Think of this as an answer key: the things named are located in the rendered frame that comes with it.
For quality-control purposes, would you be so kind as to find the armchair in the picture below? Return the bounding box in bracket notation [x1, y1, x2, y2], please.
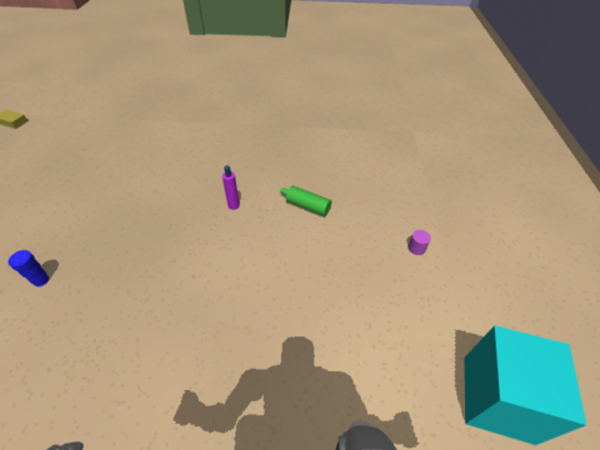
[183, 0, 292, 38]

